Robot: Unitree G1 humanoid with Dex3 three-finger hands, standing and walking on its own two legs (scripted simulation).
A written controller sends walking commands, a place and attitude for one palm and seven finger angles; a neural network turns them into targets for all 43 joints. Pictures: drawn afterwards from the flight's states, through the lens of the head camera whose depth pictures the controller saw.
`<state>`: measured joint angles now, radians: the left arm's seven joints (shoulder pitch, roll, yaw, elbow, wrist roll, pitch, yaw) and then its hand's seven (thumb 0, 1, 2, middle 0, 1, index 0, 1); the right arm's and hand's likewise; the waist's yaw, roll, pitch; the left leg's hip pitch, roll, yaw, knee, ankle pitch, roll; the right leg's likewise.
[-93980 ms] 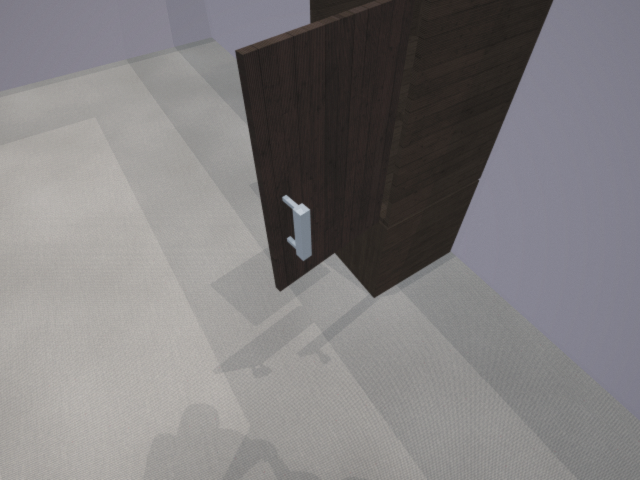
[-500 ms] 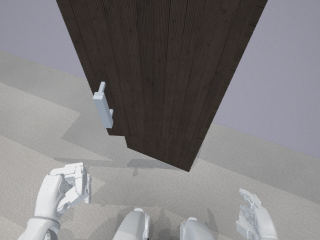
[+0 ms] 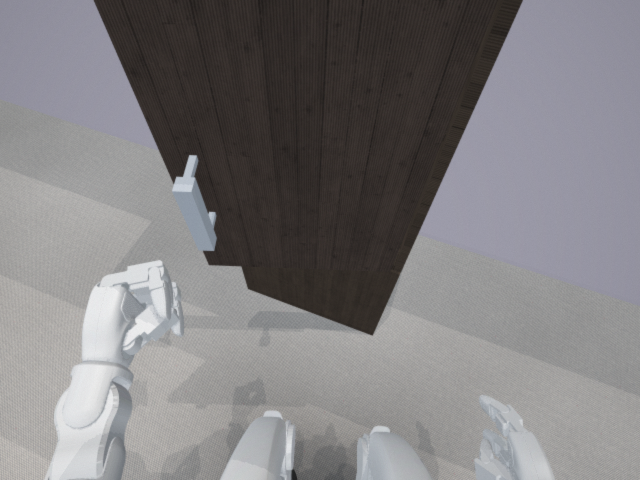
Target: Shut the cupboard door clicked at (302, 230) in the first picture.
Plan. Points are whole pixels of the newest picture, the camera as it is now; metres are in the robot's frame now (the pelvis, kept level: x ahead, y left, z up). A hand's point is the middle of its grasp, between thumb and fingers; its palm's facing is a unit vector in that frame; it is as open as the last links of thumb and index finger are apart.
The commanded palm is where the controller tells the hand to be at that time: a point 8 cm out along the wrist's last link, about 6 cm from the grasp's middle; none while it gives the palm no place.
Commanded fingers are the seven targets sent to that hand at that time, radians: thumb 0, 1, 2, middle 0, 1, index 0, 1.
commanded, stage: bring the fist close to the handle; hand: left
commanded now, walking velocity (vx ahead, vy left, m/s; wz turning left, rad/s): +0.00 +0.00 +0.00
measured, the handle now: (200, 205) +0.47 +0.20 +0.01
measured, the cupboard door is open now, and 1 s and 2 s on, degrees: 19 19 1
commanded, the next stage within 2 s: push the door shut along its arc in 0.88 s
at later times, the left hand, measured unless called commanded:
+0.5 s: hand (211, 267) +0.37 +0.17 +0.02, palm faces +0.01 -1.00 -0.03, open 3.1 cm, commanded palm +0.35 +0.22 +0.02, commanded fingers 0.00 0.90 0.90 -1.30 -1.50 -1.30 -1.50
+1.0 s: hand (207, 265) +0.37 +0.17 +0.02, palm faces +0.03 -1.00 -0.03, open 3.1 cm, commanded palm +0.35 +0.22 +0.02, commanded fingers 0.00 0.90 0.90 -1.30 -1.50 -1.30 -1.50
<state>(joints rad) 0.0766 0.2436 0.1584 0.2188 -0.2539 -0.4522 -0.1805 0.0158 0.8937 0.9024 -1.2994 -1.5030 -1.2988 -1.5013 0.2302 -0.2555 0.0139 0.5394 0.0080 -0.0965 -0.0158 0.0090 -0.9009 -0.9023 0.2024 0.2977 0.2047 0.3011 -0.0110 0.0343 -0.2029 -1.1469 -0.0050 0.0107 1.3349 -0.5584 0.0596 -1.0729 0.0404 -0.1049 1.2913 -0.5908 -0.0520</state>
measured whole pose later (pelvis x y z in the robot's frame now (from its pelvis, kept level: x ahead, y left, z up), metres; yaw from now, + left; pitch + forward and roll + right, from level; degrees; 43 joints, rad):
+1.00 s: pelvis -0.01 +0.00 -0.01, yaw +0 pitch +23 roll -3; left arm -0.32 0.25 0.19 0.68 -0.18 -0.56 -0.16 0.02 0.89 0.90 -1.30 -1.50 -1.30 -1.50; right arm 0.22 -0.27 0.00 0.60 0.00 -0.01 0.00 0.01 -0.90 -0.90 0.20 0.30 0.20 0.30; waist -0.04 0.02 -0.19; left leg -1.21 0.00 0.02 1.35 -0.55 0.06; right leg -1.14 0.04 -0.10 1.32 -0.58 -0.05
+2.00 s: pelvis -0.02 +0.01 -0.03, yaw -2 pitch +29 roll -6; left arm -0.93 0.48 0.24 1.17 -0.13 -0.47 -0.35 0.02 0.89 0.90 -1.31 -1.50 -1.31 -1.50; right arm 0.30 -0.29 0.03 0.66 0.00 0.00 0.01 0.00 -0.90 -0.90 0.20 0.30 0.21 0.30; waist -0.17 0.05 -0.17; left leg -1.41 0.00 -0.01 1.44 -0.54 0.08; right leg -1.32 0.04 -0.13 1.37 -0.57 -0.04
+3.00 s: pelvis -0.01 +0.00 -0.02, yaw -3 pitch +29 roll -3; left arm -0.83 0.39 0.38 1.12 -0.06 -0.50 -0.03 0.01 0.89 0.90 -1.30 -1.50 -1.30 -1.50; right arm 0.41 -0.26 0.03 0.64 -0.04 0.02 0.07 0.00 -0.90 -0.90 0.20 0.30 0.20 0.30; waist -0.19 0.07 -0.18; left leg -1.37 0.03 0.04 1.39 -0.54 0.06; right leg -1.31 0.07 -0.08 1.34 -0.55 -0.05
